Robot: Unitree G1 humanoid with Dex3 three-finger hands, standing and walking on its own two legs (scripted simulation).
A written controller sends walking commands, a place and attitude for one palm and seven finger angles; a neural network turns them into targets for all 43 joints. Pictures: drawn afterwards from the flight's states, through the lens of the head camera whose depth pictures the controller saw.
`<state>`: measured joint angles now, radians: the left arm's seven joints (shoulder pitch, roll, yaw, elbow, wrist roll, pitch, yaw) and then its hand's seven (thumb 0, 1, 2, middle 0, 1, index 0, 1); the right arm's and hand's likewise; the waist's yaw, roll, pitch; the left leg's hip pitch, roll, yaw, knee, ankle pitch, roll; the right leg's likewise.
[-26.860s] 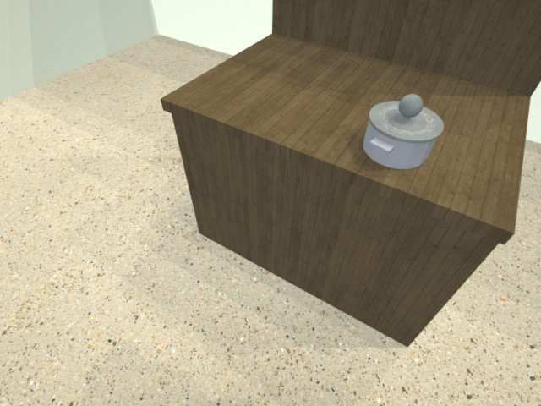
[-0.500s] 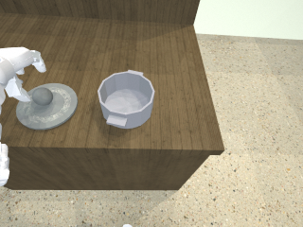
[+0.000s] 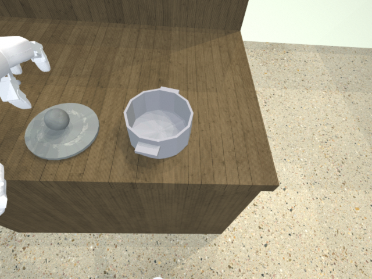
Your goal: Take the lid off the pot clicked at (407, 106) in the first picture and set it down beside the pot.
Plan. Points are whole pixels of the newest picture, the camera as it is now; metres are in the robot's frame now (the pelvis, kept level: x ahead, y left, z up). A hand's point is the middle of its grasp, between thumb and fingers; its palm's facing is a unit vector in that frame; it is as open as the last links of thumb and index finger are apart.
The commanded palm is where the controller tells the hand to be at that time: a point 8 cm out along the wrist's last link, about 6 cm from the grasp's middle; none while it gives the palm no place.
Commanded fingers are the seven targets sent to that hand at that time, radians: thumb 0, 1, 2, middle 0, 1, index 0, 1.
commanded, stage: draw the hand back to the body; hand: left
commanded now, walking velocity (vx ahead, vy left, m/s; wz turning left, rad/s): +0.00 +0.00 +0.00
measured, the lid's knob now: (57, 119) +0.48 +0.32 +0.01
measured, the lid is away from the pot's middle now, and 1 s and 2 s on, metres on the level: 0.25 0.25 0.25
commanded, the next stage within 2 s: none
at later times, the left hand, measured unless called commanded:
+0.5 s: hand (15, 101) +0.42 +0.32 +0.14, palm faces -0.32 -0.06 -0.95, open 11.0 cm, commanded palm +0.39 +0.31 +0.21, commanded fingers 0.00 -0.04 0.70 -0.37 -0.82 -0.37 -0.82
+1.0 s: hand (41, 94) +0.39 +0.24 +0.19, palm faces +0.37 -0.89 -0.26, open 10.2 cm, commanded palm +0.32 +0.28 +0.20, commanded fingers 0.00 0.39 0.79 -0.29 -0.59 -0.29 -0.59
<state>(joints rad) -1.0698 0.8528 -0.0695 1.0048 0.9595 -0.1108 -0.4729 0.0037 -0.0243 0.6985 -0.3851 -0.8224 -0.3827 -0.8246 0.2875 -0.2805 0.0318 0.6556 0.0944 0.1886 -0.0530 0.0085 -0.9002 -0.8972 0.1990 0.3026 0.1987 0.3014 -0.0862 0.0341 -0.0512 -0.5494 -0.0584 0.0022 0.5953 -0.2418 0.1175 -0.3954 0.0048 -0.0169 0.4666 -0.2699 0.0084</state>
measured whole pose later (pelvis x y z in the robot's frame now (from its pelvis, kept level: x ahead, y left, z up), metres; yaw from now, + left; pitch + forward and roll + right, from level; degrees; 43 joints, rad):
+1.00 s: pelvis +0.01 -0.02 +0.01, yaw -1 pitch +1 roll -2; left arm -0.33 0.47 0.31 0.27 -0.04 -0.11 0.07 0.00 0.17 0.74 -0.34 -0.71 -0.34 -0.71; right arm 0.25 -0.25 0.06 0.63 0.04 -0.04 -0.03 0.01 -0.90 -0.90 0.20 0.30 0.20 0.30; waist -0.02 0.01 0.01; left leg -0.24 -0.05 0.02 0.44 -0.22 0.08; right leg -0.11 0.01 0.02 0.35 -0.25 -0.01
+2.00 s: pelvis +0.01 -0.10 +0.01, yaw +0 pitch -4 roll +0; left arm 0.37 0.35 0.31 -0.26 -0.12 -0.11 0.07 0.02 0.89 0.90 -0.21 -0.30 -0.21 -0.30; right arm 0.17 -0.24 0.02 0.65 0.03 -0.06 -0.07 0.02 -0.90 -0.90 0.20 0.30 0.20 0.30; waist 0.03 0.07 0.01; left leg -0.15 0.02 -0.03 0.44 -0.23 -0.01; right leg -0.03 0.09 -0.03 0.37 -0.28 -0.09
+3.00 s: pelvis -0.04 -0.02 +0.00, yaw -1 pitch +0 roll -2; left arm 0.65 0.43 0.41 -0.65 -0.06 -0.18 0.08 0.02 0.89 0.90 -0.22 -0.30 -0.21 -0.30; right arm 0.23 -0.20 0.02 0.53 0.02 -0.08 -0.04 0.02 -0.90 -0.90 0.20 0.30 0.20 0.30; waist 0.00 0.02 0.05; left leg -0.39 -0.04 0.03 0.57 -0.20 0.09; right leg -0.28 0.00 -0.02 0.53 -0.26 0.02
